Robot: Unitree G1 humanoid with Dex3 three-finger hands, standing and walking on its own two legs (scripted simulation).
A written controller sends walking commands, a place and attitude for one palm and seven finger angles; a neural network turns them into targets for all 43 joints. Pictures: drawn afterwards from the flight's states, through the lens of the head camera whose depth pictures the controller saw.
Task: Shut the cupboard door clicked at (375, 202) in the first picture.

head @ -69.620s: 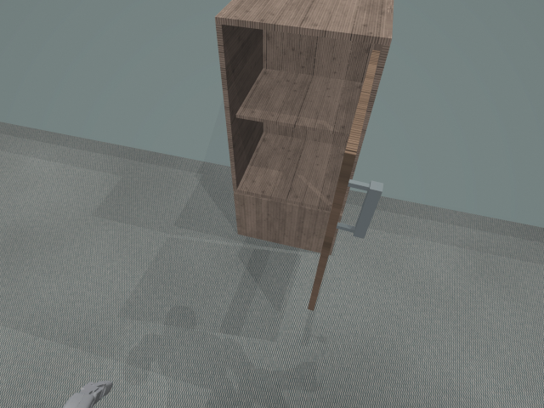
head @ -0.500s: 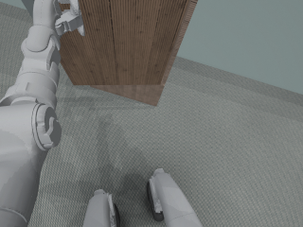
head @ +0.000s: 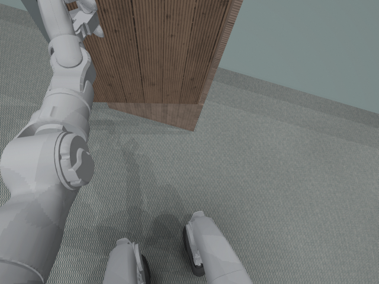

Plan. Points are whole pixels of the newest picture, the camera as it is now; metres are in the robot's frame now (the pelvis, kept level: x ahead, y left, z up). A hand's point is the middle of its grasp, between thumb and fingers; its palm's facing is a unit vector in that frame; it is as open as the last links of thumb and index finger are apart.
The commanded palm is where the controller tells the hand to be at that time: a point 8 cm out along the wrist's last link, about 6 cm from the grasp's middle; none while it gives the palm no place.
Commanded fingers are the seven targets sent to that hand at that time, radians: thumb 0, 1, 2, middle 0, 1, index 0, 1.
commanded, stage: pull the fist back off the door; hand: left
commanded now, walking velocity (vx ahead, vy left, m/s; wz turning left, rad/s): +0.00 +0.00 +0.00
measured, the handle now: out of the picture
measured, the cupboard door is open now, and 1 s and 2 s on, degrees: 17 17 17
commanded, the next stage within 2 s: draw the hand back to the body in 0.64 s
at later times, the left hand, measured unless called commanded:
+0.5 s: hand (102, 56) +0.52 +0.05 +0.09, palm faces +0.06 -1.00 +0.00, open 3.1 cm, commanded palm +0.49 +0.09 +0.09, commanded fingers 0.00 0.90 0.90 -1.30 -1.50 -1.30 -1.50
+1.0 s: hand (63, 74) +0.47 +0.10 +0.12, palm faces +0.12 -0.99 -0.07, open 3.1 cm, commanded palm +0.41 +0.14 +0.14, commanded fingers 0.00 0.90 0.90 -1.30 -1.50 -1.30 -1.50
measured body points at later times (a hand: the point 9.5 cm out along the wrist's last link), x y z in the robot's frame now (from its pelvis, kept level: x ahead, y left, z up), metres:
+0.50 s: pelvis +0.01 +0.00 +0.03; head +0.15 +0.00 +0.46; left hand +0.51 +0.10 +0.09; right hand +0.02 -0.27 -0.08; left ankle +0.00 +0.11 -0.62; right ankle +0.06 -0.12 -0.62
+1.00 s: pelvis +0.01 -0.01 +0.06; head +0.11 -0.03 +0.50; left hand +0.45 +0.15 +0.13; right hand +0.05 -0.26 -0.07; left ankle +0.00 +0.11 -0.62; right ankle +0.06 -0.12 -0.62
